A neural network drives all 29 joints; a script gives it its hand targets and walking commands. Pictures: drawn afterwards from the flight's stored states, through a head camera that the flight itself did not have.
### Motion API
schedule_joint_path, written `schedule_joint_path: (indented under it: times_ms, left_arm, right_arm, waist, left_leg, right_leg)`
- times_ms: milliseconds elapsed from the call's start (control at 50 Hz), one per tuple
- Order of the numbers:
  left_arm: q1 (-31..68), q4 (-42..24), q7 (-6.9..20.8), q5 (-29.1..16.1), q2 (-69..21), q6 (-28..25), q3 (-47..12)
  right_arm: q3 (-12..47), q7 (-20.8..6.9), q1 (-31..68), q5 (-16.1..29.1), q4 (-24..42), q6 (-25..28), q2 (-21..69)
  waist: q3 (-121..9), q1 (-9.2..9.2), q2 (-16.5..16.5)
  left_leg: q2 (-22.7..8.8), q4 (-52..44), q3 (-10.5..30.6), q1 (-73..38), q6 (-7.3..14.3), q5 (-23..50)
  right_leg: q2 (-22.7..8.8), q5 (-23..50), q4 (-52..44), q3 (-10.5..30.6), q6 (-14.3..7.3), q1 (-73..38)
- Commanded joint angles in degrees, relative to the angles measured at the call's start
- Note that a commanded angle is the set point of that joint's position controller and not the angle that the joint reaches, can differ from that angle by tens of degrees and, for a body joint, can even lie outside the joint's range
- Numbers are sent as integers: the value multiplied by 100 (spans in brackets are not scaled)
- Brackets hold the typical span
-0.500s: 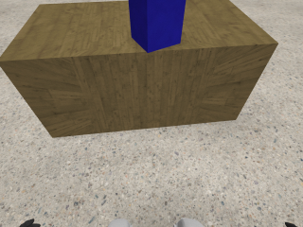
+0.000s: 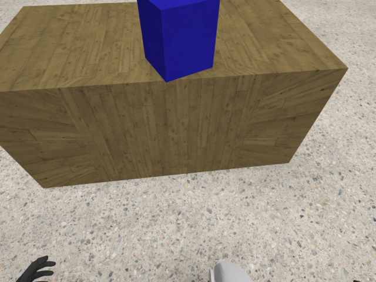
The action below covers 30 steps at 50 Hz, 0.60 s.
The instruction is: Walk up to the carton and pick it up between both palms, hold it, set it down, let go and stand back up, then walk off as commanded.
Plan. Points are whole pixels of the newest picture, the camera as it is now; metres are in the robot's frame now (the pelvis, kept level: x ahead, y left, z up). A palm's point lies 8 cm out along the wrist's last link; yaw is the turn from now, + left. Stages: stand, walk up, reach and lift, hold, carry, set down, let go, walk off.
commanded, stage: walk up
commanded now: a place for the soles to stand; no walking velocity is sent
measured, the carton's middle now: (177, 31) +0.92 +0.00 +0.08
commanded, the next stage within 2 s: none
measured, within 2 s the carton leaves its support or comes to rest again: neither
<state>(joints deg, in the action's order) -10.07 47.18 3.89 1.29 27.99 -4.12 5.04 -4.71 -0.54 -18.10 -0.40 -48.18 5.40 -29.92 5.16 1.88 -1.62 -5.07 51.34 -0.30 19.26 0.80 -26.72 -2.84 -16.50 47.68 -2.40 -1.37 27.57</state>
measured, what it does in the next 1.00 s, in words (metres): walks ahead: left foot, then right foot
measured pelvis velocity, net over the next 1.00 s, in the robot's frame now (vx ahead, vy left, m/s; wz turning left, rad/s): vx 0.22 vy -0.04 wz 0.08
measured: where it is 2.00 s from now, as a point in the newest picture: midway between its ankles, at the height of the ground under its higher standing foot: (194, 264)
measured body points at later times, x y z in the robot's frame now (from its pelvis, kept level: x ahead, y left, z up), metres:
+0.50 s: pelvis +0.12 -0.01 +0.01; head +0.14 +0.01 +0.46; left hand +0.15 +0.35 -0.09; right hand +0.26 -0.34 -0.07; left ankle +0.19 +0.12 -0.70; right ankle +0.13 -0.12 -0.65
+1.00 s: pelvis +0.22 -0.04 +0.00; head +0.26 -0.06 +0.45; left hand +0.29 +0.32 -0.08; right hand +0.33 -0.36 -0.12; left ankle +0.26 +0.10 -0.70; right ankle +0.26 -0.15 -0.70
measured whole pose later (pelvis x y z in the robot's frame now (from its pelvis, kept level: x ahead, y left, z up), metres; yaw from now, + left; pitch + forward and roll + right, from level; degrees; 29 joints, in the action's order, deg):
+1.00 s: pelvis +0.22 -0.04 +0.00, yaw +4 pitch -3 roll +0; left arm -9.2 53.5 -0.9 -0.5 26.1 -2.8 2.4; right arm -3.3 -0.4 -10.9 -0.2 -54.2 2.2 -25.3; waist 7.6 -0.6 2.3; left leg -1.0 48.3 0.0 23.5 -0.7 -21.1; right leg -3.7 -24.1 49.8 -4.3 0.0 22.1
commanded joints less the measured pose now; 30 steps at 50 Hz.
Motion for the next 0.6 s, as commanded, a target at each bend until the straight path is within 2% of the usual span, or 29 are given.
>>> schedule_joint_path:
  times_ms: [0,20,40,60,80,100,140,160,180,200,220,240,260,280,300,320,340,360,380,400,420,440,460,480,500,520,540,560,580]
  left_arm:
    - [-1397,-50,-152,-45,2028,-152,615]
    - [-876,-111,-196,-150,1719,-137,542]
    - [-642,-167,-246,-135,1642,-153,477]
    - [-678,-121,-282,-145,1532,-149,466]
    - [-580,-97,-278,-148,1375,-175,420]
    - [-524,-99,-263,-147,1369,-188,434]
    - [-623,-147,-261,-121,1348,-198,376]
    - [-761,-146,-238,-129,1314,-204,378]
    - [-808,-136,-244,-105,1363,-180,373]
    - [-880,-182,-233,-112,1347,-155,373]
    - [-960,-143,-226,-95,1391,-150,342]
    - [-945,-121,-221,-101,1378,-150,310]
    - [-878,-198,-217,-112,1371,-145,332]
    - [-763,-287,-184,-127,1459,-108,320]
    - [-523,-316,-167,-96,1370,-106,251]
    - [-364,-380,-144,-89,1286,-56,220]
    - [-397,-405,-136,-49,1096,-28,119]
    - [-428,-470,-133,-88,845,-2,58]
    - [-443,-632,-191,-137,649,-2,-12]
    - [-487,-428,-257,-61,1163,42,89]
    - [-527,-375,-270,-136,1295,32,103]
    - [-693,-231,-258,-111,1289,37,115]
    - [-874,-209,-262,-72,1258,26,112]
    - [-937,-114,-237,-18,1259,44,150]
    - [-1066,-84,-190,-3,1266,88,161]
    - [-964,-68,-126,1,1139,99,190]
    - [-973,-108,-91,31,1152,128,229]
    - [-973,-64,-80,-5,1093,117,230]
    - [-966,-46,-112,18,1097,108,257]
  right_arm:
    - [-105,84,361,51,515,46,-904]
    - [-194,83,224,96,317,39,-1141]
    - [-155,50,214,108,245,47,-1154]
    - [-119,48,96,73,124,41,-1092]
    - [-158,40,-173,49,-5,10,-1077]
    - [-187,14,-339,27,-51,-4,-1000]
    - [-219,-43,-26,-51,2,-29,-946]
    - [-202,-48,35,-24,90,-6,-919]
    - [-201,-66,288,-68,135,-19,-874]
    - [-200,-93,337,-30,183,-26,-877]
    - [-187,-104,470,-34,244,-18,-798]
    - [-198,-118,460,-54,304,-31,-778]
    - [-214,-125,532,-80,264,-25,-802]
    - [-246,-154,508,-50,269,-9,-858]
    - [-233,-151,214,-3,165,10,-736]
    - [-245,-164,168,-22,65,59,-711]
    - [-334,-126,-374,-39,-58,94,-791]
    - [-466,-49,-910,-79,-157,118,-1142]
    - [-617,32,-1140,-148,-25,132,-1784]
    - [-570,47,-884,3,109,128,-1738]
    - [-545,48,-518,93,230,91,-1658]
    - [-475,70,-377,82,230,73,-1444]
    - [-423,89,-182,63,267,78,-1325]
    - [-397,87,-103,20,240,77,-1215]
    - [-402,47,-26,20,273,94,-1305]
    - [-437,17,89,-22,295,90,-1395]
    - [-448,-10,164,-11,353,96,-1373]
    - [-426,-21,266,-31,323,50,-1418]
    - [-400,-12,365,-25,369,3,-1339]
  waist:
    - [-700,-997,-913]
    - [-196,-655,-207]
    - [146,-581,-139]
    - [396,-531,-85]
    - [249,-343,-250]
    - [-78,-324,-600]
    - [-215,-458,-554]
    - [-189,-469,-735]
    - [-123,-589,-540]
    - [-139,-618,-793]
    - [-72,-628,-832]
    - [33,-563,-888]
    - [73,-509,-687]
    - [60,-434,-828]
    - [63,-255,-965]
    - [116,-76,-752]
    - [-347,215,-366]
    - [-547,496,267]
    - [-732,614,1807]
    - [-654,475,700]
    - [-482,248,433]
    - [-316,141,186]
    - [-341,-12,391]
    - [-120,-66,511]
    - [30,-116,821]
    - [50,-93,1015]
    - [28,-100,1217]
    - [104,-145,1439]
    - [124,-182,1325]
  left_leg:
    - [690,2320,868,3057,205,-105]
    - [396,2295,909,2939,191,261]
    - [203,2065,800,2888,136,469]
    - [148,1748,857,2690,124,651]
    - [111,1551,733,2305,131,756]
    - [47,1297,752,2041,95,711]
    - [112,878,540,1810,9,610]
    - [31,584,452,1898,23,490]
    - [47,313,440,1939,18,428]
    - [0,-126,238,1681,36,276]
    - [33,-144,109,1636,70,478]
    - [48,-210,149,1577,100,692]
    - [62,-356,31,1513,130,773]
    - [142,-547,-156,881,105,539]
    - [160,-939,-205,430,145,829]
    - [347,-1403,-356,-387,168,1173]
    - [477,-1682,-259,-1594,267,945]
    - [55,-2274,635,-2604,464,144]
    - [-1552,-3589,3727,-2799,1274,-1659]
    - [-2094,-3826,4502,-2413,1662,-1636]
    - [-2047,-3668,4042,-1989,1908,-1488]
    - [-1822,-3450,3508,-1664,1821,-999]
    - [-1727,-3353,3054,-1520,1685,-756]
    - [-1551,-3340,2578,-927,1547,-416]
    - [-1470,-3387,2229,-403,1487,-302]
    - [-1522,-3474,2253,-125,1513,-593]
    - [-1522,-3428,2187,-47,1559,-972]
    - [-1439,-3433,1953,189,1501,-1251]
    - [-1335,-3254,1778,447,1392,-1137]
  right_leg:
    - [-2220,-3516,-3808,4803,-863,-2670]
    - [-2030,-3102,-3391,3890,-964,-2229]
    - [-2010,-2492,-3322,3676,-945,-1994]
    - [-1816,-1812,-3303,3278,-877,-1683]
    - [-1642,-789,-3169,2769,-697,-1660]
    - [-1576,-538,-3080,2500,-744,-1815]
    - [-1632,-680,-3098,2329,-1019,-1724]
    - [-1776,-394,-3039,2249,-1122,-1874]
    - [-1714,-347,-2978,2015,-1235,-2010]
    - [-1522,-554,-2871,1708,-1348,-1899]
    - [-1635,-343,-2915,1828,-1387,-1827]
    - [-1749,-394,-3010,1911,-1336,-1610]
    - [-1655,-542,-3064,1798,-1279,-1574]
    - [-1576,-805,-3034,1628,-1295,-1106]
    - [-1399,-808,-2817,1172,-1217,-808]
    - [-1210,-648,-2481,872,-1102,-240]
    - [-944,-723,-1632,589,-920,297]
    - [-454,-432,-186,17,-550,1160]
    - [248,-965,1499,-337,-174,2186]
    - [39,-1342,2205,463,-99,2091]
    - [-176,-1305,2364,652,-29,2031]
    - [-372,-1172,2255,683,-8,1856]
    - [-488,-1096,1988,682,-47,1694]
    - [-529,-1067,1679,635,-20,1322]
    - [-568,-777,1483,512,-14,985]
    - [-501,-1068,1200,477,4,719]
    - [-504,-919,1037,487,-2,748]
    - [-415,-980,643,349,-4,495]
    - [-298,-731,372,231,-28,85]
